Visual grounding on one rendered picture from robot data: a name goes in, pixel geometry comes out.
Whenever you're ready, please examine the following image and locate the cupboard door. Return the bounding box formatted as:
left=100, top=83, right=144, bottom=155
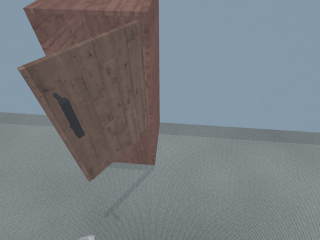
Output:
left=17, top=20, right=149, bottom=182

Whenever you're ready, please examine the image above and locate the handle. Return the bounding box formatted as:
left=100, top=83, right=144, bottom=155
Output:
left=53, top=92, right=85, bottom=139

